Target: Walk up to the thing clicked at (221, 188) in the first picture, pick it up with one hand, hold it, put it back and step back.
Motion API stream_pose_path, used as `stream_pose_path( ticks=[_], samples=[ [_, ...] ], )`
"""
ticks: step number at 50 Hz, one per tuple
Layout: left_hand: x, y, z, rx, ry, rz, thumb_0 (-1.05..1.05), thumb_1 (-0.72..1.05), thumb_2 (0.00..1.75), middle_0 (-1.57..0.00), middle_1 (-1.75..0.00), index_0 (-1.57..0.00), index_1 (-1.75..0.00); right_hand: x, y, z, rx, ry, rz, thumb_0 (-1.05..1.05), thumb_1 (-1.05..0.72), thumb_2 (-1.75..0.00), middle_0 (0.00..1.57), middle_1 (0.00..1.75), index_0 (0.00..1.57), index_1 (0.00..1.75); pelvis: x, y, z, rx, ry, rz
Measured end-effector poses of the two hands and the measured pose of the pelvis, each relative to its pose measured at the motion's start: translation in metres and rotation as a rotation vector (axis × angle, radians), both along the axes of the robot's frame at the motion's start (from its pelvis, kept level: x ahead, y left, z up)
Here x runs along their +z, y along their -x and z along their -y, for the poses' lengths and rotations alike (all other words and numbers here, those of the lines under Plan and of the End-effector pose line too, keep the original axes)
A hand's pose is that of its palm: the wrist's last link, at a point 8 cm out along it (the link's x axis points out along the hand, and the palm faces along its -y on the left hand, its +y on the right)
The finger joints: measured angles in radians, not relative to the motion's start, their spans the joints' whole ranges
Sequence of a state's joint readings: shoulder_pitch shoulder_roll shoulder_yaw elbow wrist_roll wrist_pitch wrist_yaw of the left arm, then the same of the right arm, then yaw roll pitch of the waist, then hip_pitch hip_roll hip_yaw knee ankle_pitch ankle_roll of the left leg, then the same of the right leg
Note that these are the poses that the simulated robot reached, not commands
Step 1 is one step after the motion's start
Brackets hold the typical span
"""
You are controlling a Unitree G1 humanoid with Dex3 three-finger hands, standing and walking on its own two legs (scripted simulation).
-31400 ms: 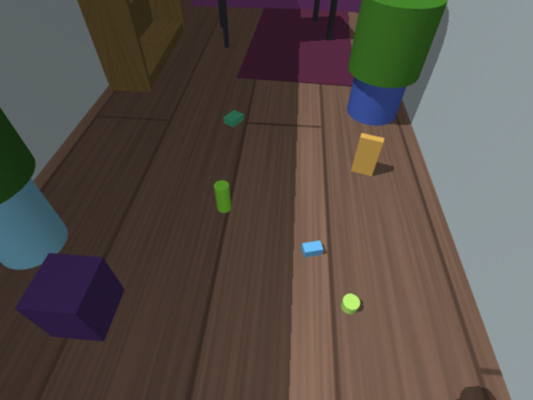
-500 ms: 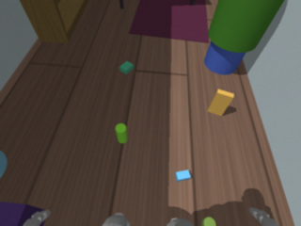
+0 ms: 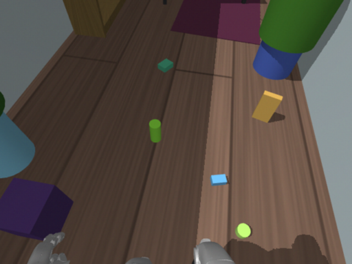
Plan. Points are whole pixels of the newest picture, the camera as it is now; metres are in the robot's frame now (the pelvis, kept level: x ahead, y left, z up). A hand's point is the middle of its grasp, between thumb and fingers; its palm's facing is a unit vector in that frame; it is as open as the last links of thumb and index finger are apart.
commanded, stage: step back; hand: left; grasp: from the side
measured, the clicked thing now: (155, 131) +0.91 +0.14 -0.67
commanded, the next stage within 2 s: stand in 1.42 s
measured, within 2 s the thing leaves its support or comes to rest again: neither
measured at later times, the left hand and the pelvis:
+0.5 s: hand out of the picture -0.09 +0.26 -0.13, palm faces -0.02 -0.90 -0.43, open 7.4 cm; pelvis -0.15 -0.02 +0.00, yaw -2 degrees
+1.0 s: hand out of the picture -0.07 +0.24 -0.13, palm faces +0.02 -0.93 -0.37, open 7.4 cm; pelvis -0.14 -0.02 +0.01, yaw +0 degrees
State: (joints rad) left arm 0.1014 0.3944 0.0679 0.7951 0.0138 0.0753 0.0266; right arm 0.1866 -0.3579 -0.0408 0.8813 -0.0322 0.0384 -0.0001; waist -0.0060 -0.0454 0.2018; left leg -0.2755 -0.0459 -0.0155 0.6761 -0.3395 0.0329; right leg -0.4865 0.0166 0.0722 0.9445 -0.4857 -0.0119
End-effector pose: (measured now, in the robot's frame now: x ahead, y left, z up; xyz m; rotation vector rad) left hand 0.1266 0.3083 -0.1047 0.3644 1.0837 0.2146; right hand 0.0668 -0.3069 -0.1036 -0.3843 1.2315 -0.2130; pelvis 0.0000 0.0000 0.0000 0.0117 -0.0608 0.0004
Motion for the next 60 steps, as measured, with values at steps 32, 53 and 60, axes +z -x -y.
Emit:
stream_pose_path(
  ticks=[32,53,60],
  samples=[
    [0.006,0.227,-0.009,0.056,-0.014,-0.111,0.00,0.90,0.90,-0.20,-0.30,-0.21,-0.30,-0.001,0.193,0.009,-0.050,-0.035,-0.019,0.01,-0.90,-0.90,0.20,0.30,0.21,0.30,0.007,0.158,0.007,-0.014,-0.006,-0.009],
    [0.004,0.200,0.011,0.066,0.034,-0.078,0.00,0.90,0.90,-0.21,-0.30,-0.21,-0.30,0.005,0.131,0.020,-0.003,-0.014,0.031,0.01,-0.90,-0.90,0.20,0.30,0.21,0.30,0.010,0.127,0.010,0.013,0.020,-0.014],
    [-0.007,0.176,0.001,0.067,0.046,-0.121,0.00,0.90,0.90,-0.20,-0.30,-0.21,-0.30,0.007,0.099,-0.005,0.001,-0.029,0.059,0.01,-0.90,-0.90,0.20,0.30,0.21,0.30,0.009,0.113,0.002,-0.010,0.012,-0.026]
  ],
)
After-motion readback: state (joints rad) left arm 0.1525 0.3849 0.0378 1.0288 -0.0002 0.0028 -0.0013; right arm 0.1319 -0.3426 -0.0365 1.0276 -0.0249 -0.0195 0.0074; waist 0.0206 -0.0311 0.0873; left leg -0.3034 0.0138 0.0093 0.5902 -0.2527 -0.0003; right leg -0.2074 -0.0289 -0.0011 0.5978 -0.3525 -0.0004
